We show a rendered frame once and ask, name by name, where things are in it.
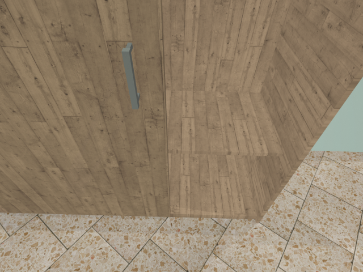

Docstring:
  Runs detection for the wardrobe door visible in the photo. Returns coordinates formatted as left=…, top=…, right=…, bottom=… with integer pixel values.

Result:
left=0, top=0, right=171, bottom=217

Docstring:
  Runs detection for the handle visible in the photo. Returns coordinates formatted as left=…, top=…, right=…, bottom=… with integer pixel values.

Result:
left=121, top=42, right=140, bottom=109

